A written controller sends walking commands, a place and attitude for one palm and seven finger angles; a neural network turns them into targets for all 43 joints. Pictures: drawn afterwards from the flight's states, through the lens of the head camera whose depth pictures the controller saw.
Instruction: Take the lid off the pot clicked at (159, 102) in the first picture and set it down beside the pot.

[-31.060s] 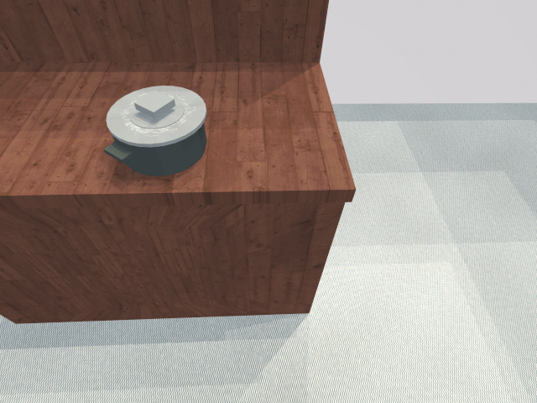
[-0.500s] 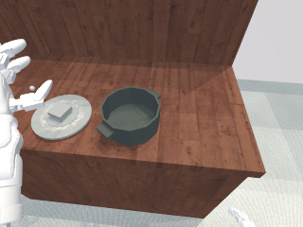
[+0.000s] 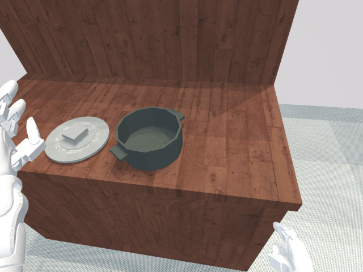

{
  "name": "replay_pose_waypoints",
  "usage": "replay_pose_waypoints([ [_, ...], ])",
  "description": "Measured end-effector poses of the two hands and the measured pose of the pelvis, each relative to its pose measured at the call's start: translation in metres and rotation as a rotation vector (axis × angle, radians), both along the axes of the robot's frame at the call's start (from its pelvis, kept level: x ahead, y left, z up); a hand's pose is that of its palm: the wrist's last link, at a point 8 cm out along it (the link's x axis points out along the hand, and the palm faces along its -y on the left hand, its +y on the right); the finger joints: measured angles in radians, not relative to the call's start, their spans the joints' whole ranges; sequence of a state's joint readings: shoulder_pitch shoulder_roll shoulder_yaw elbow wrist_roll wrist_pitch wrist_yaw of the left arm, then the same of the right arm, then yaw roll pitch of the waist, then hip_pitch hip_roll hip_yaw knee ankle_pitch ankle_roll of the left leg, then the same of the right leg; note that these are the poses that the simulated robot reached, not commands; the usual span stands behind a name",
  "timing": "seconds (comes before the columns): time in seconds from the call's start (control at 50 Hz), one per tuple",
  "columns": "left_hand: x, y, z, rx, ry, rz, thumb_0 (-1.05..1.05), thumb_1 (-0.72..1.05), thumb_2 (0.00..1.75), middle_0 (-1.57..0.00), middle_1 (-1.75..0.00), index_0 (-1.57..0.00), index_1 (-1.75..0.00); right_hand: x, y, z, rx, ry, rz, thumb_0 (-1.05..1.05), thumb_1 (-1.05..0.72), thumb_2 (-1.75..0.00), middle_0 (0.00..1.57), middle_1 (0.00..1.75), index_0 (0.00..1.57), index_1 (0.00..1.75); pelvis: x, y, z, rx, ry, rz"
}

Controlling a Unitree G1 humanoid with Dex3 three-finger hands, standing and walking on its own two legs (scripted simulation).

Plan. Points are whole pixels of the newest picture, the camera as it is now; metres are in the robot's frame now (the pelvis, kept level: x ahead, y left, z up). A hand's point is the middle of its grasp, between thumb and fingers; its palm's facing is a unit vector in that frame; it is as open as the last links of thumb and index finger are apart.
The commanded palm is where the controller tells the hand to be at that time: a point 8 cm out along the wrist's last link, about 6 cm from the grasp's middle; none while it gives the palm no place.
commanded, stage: draw the hand back to the body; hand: left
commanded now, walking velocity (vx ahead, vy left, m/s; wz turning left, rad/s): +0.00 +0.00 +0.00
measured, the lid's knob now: (75, 132) +0.48 +0.38 +0.02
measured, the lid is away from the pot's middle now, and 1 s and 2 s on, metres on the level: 0.24 0.24 0.24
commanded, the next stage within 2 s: step back with the hand held close in 0.76 s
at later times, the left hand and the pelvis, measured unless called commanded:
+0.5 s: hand (23, 180) +0.20 +0.27 +0.19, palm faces +0.42 -0.84 -0.34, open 7.4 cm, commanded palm +0.14 +0.31 +0.21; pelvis +0.00 +0.02 +0.00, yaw -1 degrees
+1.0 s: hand out of the picture +0.20 +0.32 +0.21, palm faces +0.44 -0.80 -0.40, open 7.5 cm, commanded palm +0.13 +0.34 +0.21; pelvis +0.00 +0.06 +0.00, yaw -2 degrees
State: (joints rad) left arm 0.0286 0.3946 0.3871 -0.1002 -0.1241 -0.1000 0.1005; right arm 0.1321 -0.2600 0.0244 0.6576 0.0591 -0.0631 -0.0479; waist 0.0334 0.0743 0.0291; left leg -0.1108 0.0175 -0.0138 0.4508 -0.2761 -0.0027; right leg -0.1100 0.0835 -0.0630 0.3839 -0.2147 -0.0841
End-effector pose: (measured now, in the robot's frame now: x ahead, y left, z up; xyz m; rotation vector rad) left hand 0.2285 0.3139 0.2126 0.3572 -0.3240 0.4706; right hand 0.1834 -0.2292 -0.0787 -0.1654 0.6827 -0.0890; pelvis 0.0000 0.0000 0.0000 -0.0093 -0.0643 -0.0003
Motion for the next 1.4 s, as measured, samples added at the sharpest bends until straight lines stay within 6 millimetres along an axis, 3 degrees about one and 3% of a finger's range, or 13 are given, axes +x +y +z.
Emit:
replay_pose_waypoints([
  [0.3, -0.046, -0.008, -0.005, 0.045, 0.008, -0.024, 0.01, 0.88, 0.90, -0.21, -0.31, -0.21, -0.30, -0.017, 0.009, -0.004, -0.003, -0.004, -0.004, 0.02, -0.91, -0.90, 0.20, 0.30, 0.20, 0.30, -0.010, 0.007, 0.001, -0.005, -0.017, -0.002],
  [0.58, -0.079, 0.000, -0.009, 0.088, 0.044, -0.070, 0.01, 0.89, 0.90, -0.21, -0.30, -0.21, -0.30, -0.005, 0.040, 0.010, -0.010, -0.059, 0.025, 0.02, -0.91, -0.90, 0.20, 0.30, 0.20, 0.30, -0.003, 0.031, 0.001, -0.012, -0.018, -0.011],
  [0.76, -0.087, 0.015, -0.011, 0.091, 0.056, -0.066, 0.01, 0.88, 0.90, -0.21, -0.30, -0.21, -0.30, 0.004, 0.065, 0.016, -0.021, -0.073, 0.056, 0.02, -0.91, -0.90, 0.20, 0.30, 0.20, 0.30, -0.001, 0.048, 0.001, -0.018, -0.016, -0.009],
  [0.92, -0.082, 0.028, -0.005, 0.110, 0.026, -0.073, 0.01, 0.88, 0.90, -0.21, -0.30, -0.21, -0.30, 0.005, 0.082, 0.016, -0.021, -0.058, 0.073, 0.02, -0.91, -0.90, 0.20, 0.30, 0.20, 0.30, 0.001, 0.060, 0.000, -0.021, -0.006, -0.016],
  [1.02, -0.069, 0.045, 0.006, 0.198, -0.055, -0.086, 0.01, 0.89, 0.90, -0.21, -0.30, -0.21, -0.30, -0.007, 0.080, 0.020, -0.068, 0.003, 0.059, 0.02, -0.91, -0.90, 0.20, 0.30, 0.21, 0.30, -0.007, 0.064, 0.000, -0.024, 0.029, -0.034],
  [1.14, -0.055, 0.032, -0.017, 0.192, 0.044, -0.220, 0.01, 0.89, 0.90, -0.20, -0.30, -0.20, -0.30, -0.027, 0.069, 0.017, -0.097, 0.038, -0.009, 0.02, -0.91, -0.90, 0.20, 0.30, 0.21, 0.30, -0.015, 0.077, -0.004, -0.010, 0.067, -0.053],
  [1.24, -0.063, 0.025, -0.015, 0.287, 0.112, -0.285, 0.01, 0.88, 0.90, -0.21, -0.30, -0.21, -0.30, -0.046, 0.065, 0.010, -0.089, 0.063, -0.070, 0.02, -0.91, -0.90, 0.20, 0.30, 0.20, 0.30, -0.015, 0.080, -0.008, 0.000, 0.089, -0.066],
  [1.4, -0.080, 0.020, 0.007, 0.347, 0.021, -0.254, 0.01, 0.88, 0.90, -0.21, -0.30, -0.21, -0.30, -0.076, 0.064, -0.003, -0.047, 0.107, -0.097, 0.02, -0.91, -0.90, 0.20, 0.30, 0.20, 0.30, -0.033, 0.072, -0.008, -0.023, 0.080, -0.054],
])
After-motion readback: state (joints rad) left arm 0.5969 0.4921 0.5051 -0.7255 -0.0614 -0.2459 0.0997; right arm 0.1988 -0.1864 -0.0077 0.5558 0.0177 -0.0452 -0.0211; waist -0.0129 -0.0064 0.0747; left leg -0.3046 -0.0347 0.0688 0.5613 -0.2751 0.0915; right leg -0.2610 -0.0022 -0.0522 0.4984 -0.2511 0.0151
